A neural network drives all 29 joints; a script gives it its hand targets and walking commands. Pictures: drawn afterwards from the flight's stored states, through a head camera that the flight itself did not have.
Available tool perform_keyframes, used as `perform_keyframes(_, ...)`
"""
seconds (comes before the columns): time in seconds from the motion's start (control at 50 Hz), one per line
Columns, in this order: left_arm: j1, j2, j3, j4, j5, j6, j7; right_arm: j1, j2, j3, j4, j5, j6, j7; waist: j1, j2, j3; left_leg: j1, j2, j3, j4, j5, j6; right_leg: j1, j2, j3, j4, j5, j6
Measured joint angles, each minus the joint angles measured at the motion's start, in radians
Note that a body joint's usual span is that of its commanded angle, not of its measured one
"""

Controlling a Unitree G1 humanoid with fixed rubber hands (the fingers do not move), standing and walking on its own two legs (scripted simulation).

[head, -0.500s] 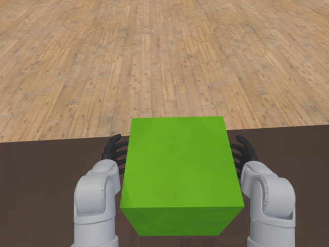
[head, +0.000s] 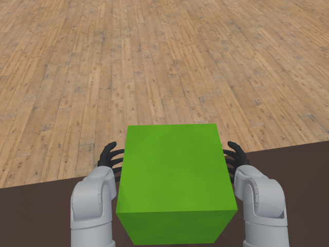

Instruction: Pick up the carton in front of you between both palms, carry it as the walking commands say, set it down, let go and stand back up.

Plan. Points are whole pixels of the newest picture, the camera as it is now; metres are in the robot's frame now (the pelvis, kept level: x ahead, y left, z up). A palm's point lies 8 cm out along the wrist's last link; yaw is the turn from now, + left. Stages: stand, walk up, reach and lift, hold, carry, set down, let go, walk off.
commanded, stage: carry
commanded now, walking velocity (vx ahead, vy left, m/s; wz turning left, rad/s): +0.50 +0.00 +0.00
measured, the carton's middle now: (173, 187) +0.26 +0.00 -0.01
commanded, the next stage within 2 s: none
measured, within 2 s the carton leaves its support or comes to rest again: neither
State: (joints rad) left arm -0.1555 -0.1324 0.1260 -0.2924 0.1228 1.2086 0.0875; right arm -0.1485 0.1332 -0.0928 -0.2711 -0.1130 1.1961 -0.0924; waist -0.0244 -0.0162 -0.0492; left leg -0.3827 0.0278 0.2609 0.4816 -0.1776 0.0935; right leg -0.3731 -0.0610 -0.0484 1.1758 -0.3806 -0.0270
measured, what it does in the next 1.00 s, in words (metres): walks ahead: right foot, then left foot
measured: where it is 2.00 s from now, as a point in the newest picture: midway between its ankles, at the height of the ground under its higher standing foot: (171, 116)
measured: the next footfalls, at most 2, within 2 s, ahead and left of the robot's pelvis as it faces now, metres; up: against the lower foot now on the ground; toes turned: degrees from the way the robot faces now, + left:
right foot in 0.36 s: +0.42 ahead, -0.10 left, +0.00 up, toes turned -6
left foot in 0.80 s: +0.65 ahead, +0.06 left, +0.00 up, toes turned +6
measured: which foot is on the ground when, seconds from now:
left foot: down 0.00-0.38, up 0.40-0.78, down 0.80-1.00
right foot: up 0.00-0.34, down 0.36-0.82, up 0.84-1.00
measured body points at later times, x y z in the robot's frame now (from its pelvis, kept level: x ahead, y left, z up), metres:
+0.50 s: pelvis +0.32 -0.04 -0.01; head +0.35 -0.05 +0.44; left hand +0.65 +0.14 +0.09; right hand +0.68 -0.17 +0.08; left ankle +0.20 +0.08 -0.62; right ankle +0.38 -0.10 -0.73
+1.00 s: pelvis +0.62 +0.00 -0.01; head +0.71 +0.00 +0.43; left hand +1.01 +0.13 +0.06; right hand +0.99 -0.18 +0.06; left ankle +0.61 +0.05 -0.73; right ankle +0.60 -0.13 -0.66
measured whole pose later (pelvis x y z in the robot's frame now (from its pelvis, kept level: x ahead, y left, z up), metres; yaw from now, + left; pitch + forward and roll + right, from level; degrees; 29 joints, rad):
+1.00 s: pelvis +0.62 +0.00 -0.01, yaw +1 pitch +6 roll -1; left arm -0.65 -0.05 0.26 -0.03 0.10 1.21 0.13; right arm -0.65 0.02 -0.20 0.03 -0.01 1.19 -0.16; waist -0.11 0.01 0.09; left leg -0.43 -0.04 0.10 0.65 -0.34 0.12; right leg -0.64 0.01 0.03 1.19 -0.45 -0.04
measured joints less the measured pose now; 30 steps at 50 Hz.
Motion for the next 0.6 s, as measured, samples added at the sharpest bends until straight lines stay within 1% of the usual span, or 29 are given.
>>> perform_keyframes(0.04,0.006,0.000,-0.012,0.001,0.001,-0.009,0.000,0.017,-0.002,-0.001,-0.013,0.004,-0.008,-0.001,-0.006,0.009,0.011,0.056,0.000,-0.008,-0.059,-0.004,-0.002,-0.095,-0.011,-0.009,-0.038,0.047,0.001)
perform_keyframes(0.08,0.013,0.001,-0.025,-0.008,0.000,-0.022,-0.001,0.029,-0.003,-0.003,-0.031,0.008,-0.018,-0.001,-0.009,0.015,0.015,0.108,0.002,-0.018,-0.104,-0.014,-0.009,-0.163,-0.021,-0.019,-0.121,0.076,0.009)
perform_keyframes(0.14,0.024,0.002,-0.037,-0.032,0.000,-0.039,0.000,0.034,-0.004,-0.003,-0.055,0.014,-0.030,-0.001,-0.005,0.016,0.008,0.184,0.004,-0.030,-0.150,-0.044,-0.024,-0.226,-0.032,-0.036,-0.269,0.135,0.019)
perform_keyframes(0.18,0.024,0.002,-0.037,-0.053,-0.001,-0.042,0.001,0.028,-0.003,-0.003,-0.070,0.018,-0.033,-0.001,0.001,0.014,0.001,0.233,0.004,-0.034,-0.163,-0.076,-0.036,-0.244,-0.034,-0.051,-0.367,0.177,0.018)
perform_keyframes(0.24,0.004,0.000,-0.021,-0.081,-0.010,-0.034,0.007,-0.002,-0.001,-0.005,-0.081,0.021,-0.029,-0.002,0.006,0.011,-0.009,0.304,0.002,-0.041,-0.157,-0.143,-0.058,-0.246,-0.026,-0.080,-0.483,0.241,0.006)
perform_keyframes(0.3,-0.049,0.002,0.008,-0.076,-0.018,-0.020,0.009,-0.061,0.001,-0.019,-0.070,0.023,-0.016,-0.007,-0.001,0.017,-0.020,0.369,0.002,-0.055,-0.122,-0.229,-0.085,-0.218,-0.009,-0.108,-0.558,0.269,-0.021)
perform_keyframes(0.34,-0.118,0.018,0.014,-0.032,-0.024,-0.013,0.016,-0.118,-0.018,-0.025,-0.044,0.025,-0.001,-0.019,0.003,0.029,-0.023,0.393,0.017,-0.064,-0.039,-0.312,-0.104,-0.167,0.014,-0.137,-0.611,0.248,-0.041)
perform_keyframes(0.36,-0.165,0.026,0.016,0.008,-0.026,-0.012,0.018,-0.154,-0.037,-0.031,-0.023,0.028,0.006,-0.022,0.012,0.035,-0.021,0.379,0.033,-0.066,0.058,-0.359,-0.106,-0.145,0.025,-0.144,-0.615,0.274,-0.051)
perform_keyframes(0.38,-0.211,0.033,0.017,0.056,-0.026,-0.018,0.021,-0.195,-0.065,-0.037,0.013,0.036,0.010,-0.022,0.028,0.051,-0.014,0.330,0.056,-0.086,0.207,-0.348,-0.098,-0.154,0.034,-0.151,-0.558,0.262,-0.063)
perform_keyframes(0.4,-0.255,0.042,0.017,0.103,-0.029,-0.020,0.028,-0.237,-0.091,-0.042,0.054,0.048,0.014,-0.022,0.043,0.055,-0.004,0.258,0.052,-0.136,0.380,-0.339,-0.092,-0.160,0.038,-0.152,-0.513,0.221,-0.072)
perform_keyframes(0.42,-0.293,0.054,0.017,0.146,-0.035,-0.016,0.035,-0.277,-0.111,-0.047,0.097,0.058,0.021,-0.023,0.054,0.053,0.009,0.177,0.035,-0.183,0.545,-0.329,-0.083,-0.153,0.041,-0.150,-0.497,0.184,-0.078)
perform_keyframes(0.44,-0.324,0.065,0.016,0.182,-0.042,-0.009,0.043,-0.315,-0.125,-0.052,0.136,0.065,0.029,-0.024,0.061,0.048,0.022,0.098,0.020,-0.213,0.679,-0.313,-0.071,-0.138,0.044,-0.148,-0.502,0.160,-0.080)
perform_keyframes(0.46,-0.348,0.076,0.020,0.211,-0.049,-0.003,0.048,-0.349,-0.131,-0.058,0.173,0.068,0.038,-0.026,0.066,0.043,0.033,0.024,0.011,-0.229,0.771,-0.290,-0.060,-0.119,0.046,-0.145,-0.520,0.153,-0.076)
perform_keyframes(0.48,-0.367,0.086,0.026,0.234,-0.057,0.003,0.051,-0.380,-0.132,-0.065,0.205,0.067,0.045,-0.027,0.070,0.039,0.044,-0.043,0.008,-0.236,0.821,-0.263,-0.052,-0.100,0.050,-0.142,-0.540,0.150,-0.074)
perform_keyframes(0.52,-0.401,0.102,0.041,0.268,-0.071,0.009,0.054,-0.431,-0.128,-0.077,0.252,0.061,0.051,-0.030,0.075,0.032,0.064,-0.156,0.010,-0.242,0.837,-0.216,-0.043,-0.058,0.056,-0.136,-0.581,0.139,-0.078)
perform_keyframes(0.6,-0.474,0.122,0.075,0.309,-0.090,0.003,0.056,-0.502,-0.126,-0.094,0.290,0.054,0.043,-0.038,0.075,0.022,0.090,-0.317,0.024,-0.241,0.744,-0.159,-0.043,0.012,0.062,-0.125,-0.622,0.096,-0.078)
